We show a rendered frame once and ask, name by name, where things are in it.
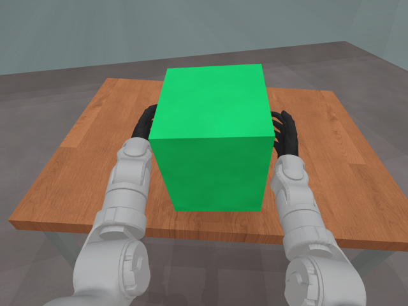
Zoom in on robot left hand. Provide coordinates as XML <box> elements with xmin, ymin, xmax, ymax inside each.
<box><xmin>131</xmin><ymin>104</ymin><xmax>157</xmax><ymax>141</ymax></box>

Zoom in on left robot upper arm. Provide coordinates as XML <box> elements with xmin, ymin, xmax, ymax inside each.
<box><xmin>43</xmin><ymin>238</ymin><xmax>150</xmax><ymax>306</ymax></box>

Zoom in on robot right hand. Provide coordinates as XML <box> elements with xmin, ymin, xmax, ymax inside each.
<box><xmin>271</xmin><ymin>110</ymin><xmax>298</xmax><ymax>159</ymax></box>

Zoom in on robot right forearm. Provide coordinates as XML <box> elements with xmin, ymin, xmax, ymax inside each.
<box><xmin>270</xmin><ymin>154</ymin><xmax>367</xmax><ymax>301</ymax></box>

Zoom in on table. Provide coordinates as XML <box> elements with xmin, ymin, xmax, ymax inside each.
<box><xmin>8</xmin><ymin>78</ymin><xmax>408</xmax><ymax>278</ymax></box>

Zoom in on right robot upper arm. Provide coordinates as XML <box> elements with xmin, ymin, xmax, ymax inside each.
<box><xmin>284</xmin><ymin>254</ymin><xmax>366</xmax><ymax>306</ymax></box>

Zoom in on carton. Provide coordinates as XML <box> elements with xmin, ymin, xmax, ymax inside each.
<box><xmin>148</xmin><ymin>64</ymin><xmax>275</xmax><ymax>212</ymax></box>

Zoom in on robot left forearm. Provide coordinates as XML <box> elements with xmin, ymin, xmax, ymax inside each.
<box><xmin>73</xmin><ymin>137</ymin><xmax>152</xmax><ymax>290</ymax></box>

